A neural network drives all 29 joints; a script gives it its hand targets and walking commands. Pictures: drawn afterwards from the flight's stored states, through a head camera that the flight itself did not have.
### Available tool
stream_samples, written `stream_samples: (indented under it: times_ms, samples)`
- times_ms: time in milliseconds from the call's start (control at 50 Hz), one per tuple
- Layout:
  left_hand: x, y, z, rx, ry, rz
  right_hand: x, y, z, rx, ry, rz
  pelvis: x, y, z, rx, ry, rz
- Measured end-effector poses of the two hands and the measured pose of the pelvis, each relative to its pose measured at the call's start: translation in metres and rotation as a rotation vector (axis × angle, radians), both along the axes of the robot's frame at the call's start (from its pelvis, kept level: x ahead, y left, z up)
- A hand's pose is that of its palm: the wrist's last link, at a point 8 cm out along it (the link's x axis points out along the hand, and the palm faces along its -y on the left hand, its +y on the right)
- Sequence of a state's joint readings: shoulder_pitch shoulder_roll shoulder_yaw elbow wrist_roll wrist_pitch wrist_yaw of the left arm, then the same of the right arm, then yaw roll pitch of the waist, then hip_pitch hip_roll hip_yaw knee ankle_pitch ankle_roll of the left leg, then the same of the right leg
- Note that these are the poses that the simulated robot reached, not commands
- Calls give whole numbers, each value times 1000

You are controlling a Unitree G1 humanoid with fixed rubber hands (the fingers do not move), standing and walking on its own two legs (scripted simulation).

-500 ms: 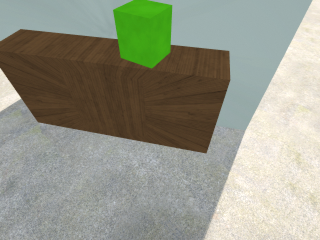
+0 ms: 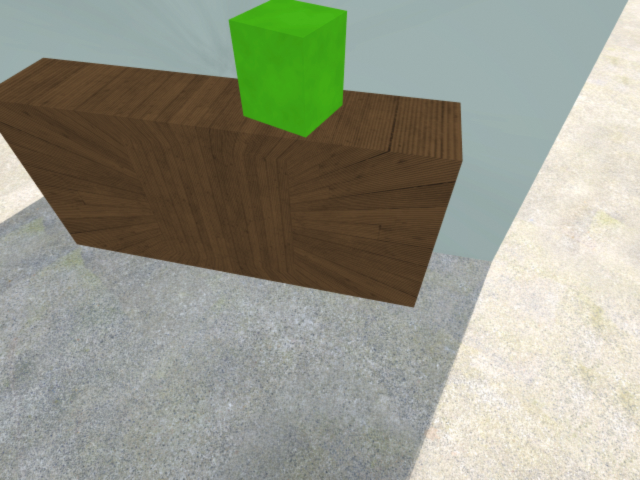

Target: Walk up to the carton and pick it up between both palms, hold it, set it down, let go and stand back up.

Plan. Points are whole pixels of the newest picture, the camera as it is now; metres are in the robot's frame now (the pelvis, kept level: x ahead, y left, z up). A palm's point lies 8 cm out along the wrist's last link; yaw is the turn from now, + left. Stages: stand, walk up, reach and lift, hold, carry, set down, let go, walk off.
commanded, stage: stand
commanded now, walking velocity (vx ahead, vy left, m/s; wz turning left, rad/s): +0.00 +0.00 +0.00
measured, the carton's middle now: (291, 67) +1.09 +0.09 +0.02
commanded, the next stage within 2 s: walk up in 1.10 s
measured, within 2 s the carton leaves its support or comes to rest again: neither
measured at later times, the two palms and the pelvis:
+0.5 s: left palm out of the picture +0.07 +0.26 -0.11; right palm out of the picture +0.06 -0.26 -0.11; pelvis +0.00 +0.00 +0.00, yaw +0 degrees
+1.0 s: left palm out of the picture +0.06 +0.26 -0.12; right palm out of the picture +0.05 -0.26 -0.12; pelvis +0.00 +0.00 +0.00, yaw +0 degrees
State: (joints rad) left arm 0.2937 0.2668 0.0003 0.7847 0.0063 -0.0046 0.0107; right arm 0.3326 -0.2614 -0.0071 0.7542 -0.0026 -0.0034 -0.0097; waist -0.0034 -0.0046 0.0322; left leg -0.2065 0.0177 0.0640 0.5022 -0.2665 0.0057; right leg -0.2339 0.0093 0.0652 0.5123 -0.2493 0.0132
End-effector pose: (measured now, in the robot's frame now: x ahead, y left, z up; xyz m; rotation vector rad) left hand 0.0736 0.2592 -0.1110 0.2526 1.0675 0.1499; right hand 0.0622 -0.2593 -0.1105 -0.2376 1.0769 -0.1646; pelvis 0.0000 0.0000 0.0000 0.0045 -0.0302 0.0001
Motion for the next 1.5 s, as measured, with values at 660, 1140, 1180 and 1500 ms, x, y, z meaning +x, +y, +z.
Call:
stream_samples:
  times_ms: [660,1140,1180,1500]
  samples:
    - [-10,4,-4,2,46,14,-7,3,-3,0,37,-15,2,3,2,0,0,1]
    - [-22,1,-8,2,99,25,-17,2,-6,1,72,-37,5,2,3,2,-4,-6]
    - [-22,1,-9,2,102,26,-18,2,-6,2,76,-40,5,2,3,2,-4,-6]
    - [14,3,3,70,127,-93,-62,-28,-18,-18,141,-164,27,-6,-4,21,-6,-120]
